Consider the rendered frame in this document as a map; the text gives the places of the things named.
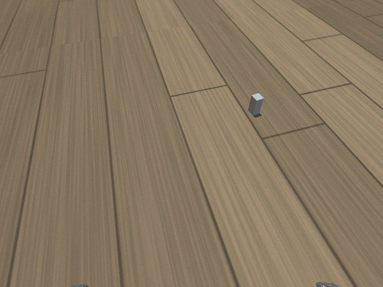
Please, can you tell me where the carton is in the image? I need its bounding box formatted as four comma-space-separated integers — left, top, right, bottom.
248, 93, 264, 115

